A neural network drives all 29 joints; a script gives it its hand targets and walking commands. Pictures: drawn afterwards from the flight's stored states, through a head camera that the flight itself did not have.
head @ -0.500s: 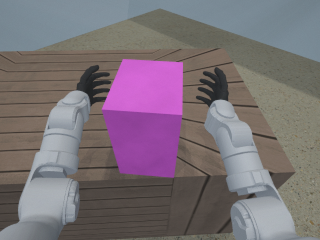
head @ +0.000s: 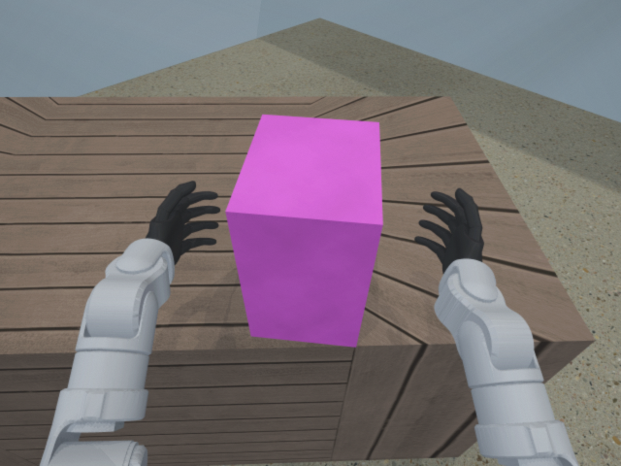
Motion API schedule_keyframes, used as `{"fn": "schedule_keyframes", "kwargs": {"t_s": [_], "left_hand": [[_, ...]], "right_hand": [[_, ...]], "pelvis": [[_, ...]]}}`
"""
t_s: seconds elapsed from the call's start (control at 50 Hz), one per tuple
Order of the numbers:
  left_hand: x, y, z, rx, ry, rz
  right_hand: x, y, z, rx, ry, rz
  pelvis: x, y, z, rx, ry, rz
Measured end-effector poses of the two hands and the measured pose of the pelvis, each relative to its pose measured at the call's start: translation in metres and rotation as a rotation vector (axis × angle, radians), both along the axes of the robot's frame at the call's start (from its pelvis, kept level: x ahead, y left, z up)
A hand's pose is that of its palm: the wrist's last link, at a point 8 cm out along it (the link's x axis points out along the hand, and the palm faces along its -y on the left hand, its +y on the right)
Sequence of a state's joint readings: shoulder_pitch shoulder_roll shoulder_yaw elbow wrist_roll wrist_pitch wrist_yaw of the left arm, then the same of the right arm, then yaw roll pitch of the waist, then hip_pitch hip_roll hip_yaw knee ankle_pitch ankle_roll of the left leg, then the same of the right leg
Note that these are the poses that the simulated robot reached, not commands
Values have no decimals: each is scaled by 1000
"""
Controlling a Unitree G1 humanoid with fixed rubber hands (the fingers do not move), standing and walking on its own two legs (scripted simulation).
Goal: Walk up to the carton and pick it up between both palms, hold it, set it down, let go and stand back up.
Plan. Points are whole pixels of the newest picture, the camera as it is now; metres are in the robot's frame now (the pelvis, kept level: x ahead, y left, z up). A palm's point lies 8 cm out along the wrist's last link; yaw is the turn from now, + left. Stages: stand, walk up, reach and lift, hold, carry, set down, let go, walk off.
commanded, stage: set down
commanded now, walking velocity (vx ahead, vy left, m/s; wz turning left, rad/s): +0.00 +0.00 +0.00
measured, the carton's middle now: (311, 235) +0.41 +0.01 +0.07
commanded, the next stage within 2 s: none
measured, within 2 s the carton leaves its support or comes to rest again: neither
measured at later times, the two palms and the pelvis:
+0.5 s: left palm (160, 298) +0.29 +0.19 +0.10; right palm (466, 311) +0.26 -0.16 +0.09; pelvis +0.00 +0.00 +0.00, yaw -1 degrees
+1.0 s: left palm (145, 376) +0.22 +0.21 +0.05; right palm (453, 362) +0.22 -0.15 +0.05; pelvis +0.02 -0.01 +0.00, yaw +1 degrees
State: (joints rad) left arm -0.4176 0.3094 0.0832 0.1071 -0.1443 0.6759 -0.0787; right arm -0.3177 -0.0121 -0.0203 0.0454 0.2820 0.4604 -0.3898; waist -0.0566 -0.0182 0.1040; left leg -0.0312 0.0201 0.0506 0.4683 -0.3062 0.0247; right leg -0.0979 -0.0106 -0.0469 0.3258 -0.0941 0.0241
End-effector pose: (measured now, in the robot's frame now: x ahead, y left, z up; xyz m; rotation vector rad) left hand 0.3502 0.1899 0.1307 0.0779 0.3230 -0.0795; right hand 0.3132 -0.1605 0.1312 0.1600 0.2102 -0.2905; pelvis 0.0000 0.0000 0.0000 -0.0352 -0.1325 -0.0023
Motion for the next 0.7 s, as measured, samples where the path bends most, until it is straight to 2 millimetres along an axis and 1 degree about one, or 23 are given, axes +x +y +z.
{"fn": "schedule_keyframes", "kwargs": {"t_s": [0.18, 0.34, 0.5, 0.7], "left_hand": [[-26, 10, -13, -7, -19, 18], [-44, 7, -24, -9, -10, 13], [-56, 4, -36, -8, -1, 14], [-80, 9, -56, -4, 10, 33]], "right_hand": [[-18, 4, -13, -25, -5, 33], [-33, 1, -28, -25, 16, 33], [-49, -4, -40, -28, 31, 27], [-73, 0, -59, -20, 68, 20]], "pelvis": [[0, 4, 0, 1, -6, -2], [1, 4, 1, 3, -11, -4], [3, 0, 1, 9, -9, -8], [8, -7, 2, 11, -1, -8]]}}
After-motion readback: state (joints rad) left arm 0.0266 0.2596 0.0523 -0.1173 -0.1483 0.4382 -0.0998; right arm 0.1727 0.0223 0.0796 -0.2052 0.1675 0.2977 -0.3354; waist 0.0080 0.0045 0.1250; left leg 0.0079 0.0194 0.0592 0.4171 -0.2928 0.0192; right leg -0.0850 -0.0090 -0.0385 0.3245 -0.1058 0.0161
